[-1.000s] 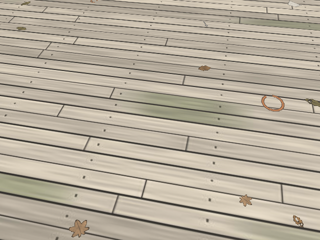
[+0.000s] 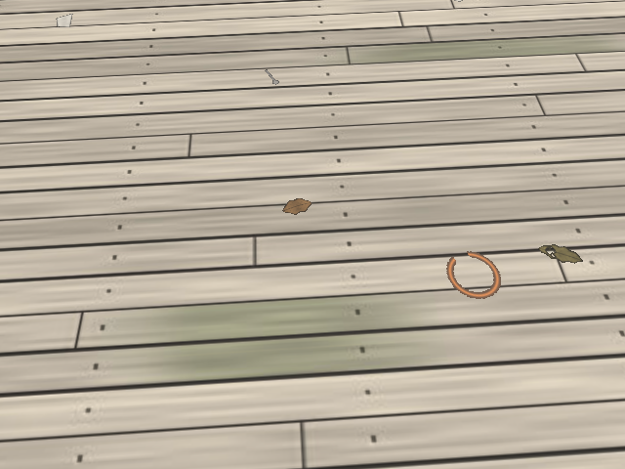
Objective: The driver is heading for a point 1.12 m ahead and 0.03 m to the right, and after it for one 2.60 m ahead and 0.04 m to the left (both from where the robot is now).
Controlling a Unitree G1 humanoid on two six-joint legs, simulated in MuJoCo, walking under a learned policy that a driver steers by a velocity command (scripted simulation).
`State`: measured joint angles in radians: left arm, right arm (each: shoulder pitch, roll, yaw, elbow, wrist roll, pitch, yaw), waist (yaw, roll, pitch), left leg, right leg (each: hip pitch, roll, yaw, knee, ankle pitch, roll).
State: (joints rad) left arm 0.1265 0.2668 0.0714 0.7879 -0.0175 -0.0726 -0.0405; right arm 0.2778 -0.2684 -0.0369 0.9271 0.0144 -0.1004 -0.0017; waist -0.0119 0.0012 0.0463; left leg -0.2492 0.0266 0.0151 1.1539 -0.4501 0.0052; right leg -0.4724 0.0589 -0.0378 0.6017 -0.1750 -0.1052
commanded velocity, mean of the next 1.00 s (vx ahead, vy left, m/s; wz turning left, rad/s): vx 0.50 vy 0.00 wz -0.26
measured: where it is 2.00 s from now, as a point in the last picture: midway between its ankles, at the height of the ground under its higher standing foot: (352, 226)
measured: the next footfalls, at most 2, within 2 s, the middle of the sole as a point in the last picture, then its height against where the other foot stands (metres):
left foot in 0.40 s outside the picture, level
right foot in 0.92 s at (418, 373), level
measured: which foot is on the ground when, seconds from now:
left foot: up 0.00-0.38, down 0.40-0.92, up 0.94-1.00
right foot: down 0.00-0.42, up 0.44-0.90, down 0.92-1.00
